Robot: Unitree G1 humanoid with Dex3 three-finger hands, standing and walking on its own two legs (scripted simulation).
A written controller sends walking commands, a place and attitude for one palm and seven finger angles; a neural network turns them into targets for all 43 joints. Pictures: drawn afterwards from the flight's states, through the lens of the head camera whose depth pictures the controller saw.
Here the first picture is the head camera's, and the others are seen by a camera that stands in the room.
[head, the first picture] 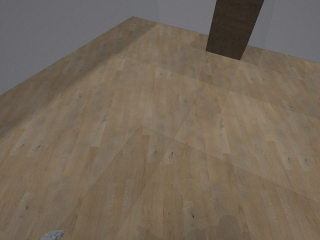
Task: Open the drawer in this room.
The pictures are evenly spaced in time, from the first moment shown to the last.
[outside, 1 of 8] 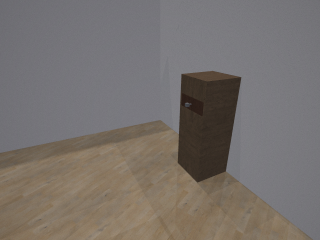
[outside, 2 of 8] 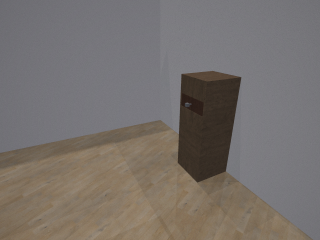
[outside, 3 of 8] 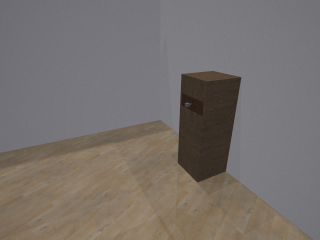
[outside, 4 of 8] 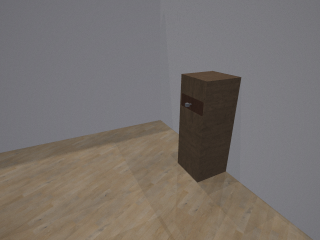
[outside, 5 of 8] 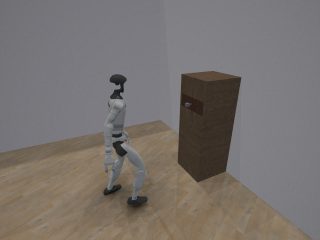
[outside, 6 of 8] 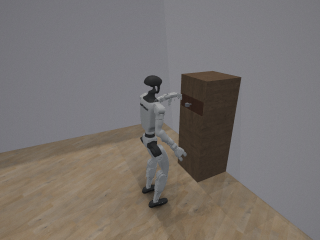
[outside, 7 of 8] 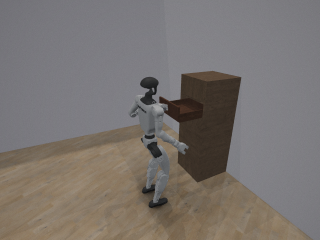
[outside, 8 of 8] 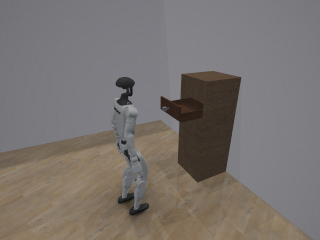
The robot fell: no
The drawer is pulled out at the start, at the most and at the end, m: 0.00 0.30 0.28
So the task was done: yes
